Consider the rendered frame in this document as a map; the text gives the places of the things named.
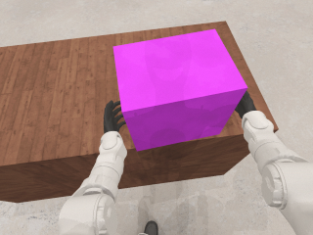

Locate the right robot forearm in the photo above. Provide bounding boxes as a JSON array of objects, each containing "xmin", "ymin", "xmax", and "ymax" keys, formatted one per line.
[{"xmin": 242, "ymin": 111, "xmax": 311, "ymax": 176}]

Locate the robot left hand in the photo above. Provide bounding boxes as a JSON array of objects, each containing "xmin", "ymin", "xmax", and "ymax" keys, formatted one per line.
[{"xmin": 103, "ymin": 100, "xmax": 126, "ymax": 134}]

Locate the carton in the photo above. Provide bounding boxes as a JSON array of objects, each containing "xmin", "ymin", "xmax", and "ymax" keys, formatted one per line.
[{"xmin": 112, "ymin": 29, "xmax": 248, "ymax": 152}]

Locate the right robot upper arm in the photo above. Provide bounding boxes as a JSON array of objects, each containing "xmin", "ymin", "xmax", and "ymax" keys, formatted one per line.
[{"xmin": 261, "ymin": 162, "xmax": 313, "ymax": 235}]

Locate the left robot forearm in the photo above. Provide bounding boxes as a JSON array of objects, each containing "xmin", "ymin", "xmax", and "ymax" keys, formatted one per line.
[{"xmin": 58, "ymin": 131, "xmax": 127, "ymax": 235}]

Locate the robot right hand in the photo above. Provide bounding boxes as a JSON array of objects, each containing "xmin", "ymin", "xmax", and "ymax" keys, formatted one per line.
[{"xmin": 235, "ymin": 91, "xmax": 257, "ymax": 119}]

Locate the left robot upper arm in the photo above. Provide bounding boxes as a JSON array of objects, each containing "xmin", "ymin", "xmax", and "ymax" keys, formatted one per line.
[{"xmin": 59, "ymin": 193, "xmax": 118, "ymax": 235}]

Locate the left robot foot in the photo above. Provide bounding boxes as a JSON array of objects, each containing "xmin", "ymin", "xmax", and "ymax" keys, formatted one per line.
[{"xmin": 144, "ymin": 220, "xmax": 158, "ymax": 235}]

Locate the pedestal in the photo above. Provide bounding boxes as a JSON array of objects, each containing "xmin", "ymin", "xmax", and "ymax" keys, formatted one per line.
[{"xmin": 0, "ymin": 21, "xmax": 279, "ymax": 203}]

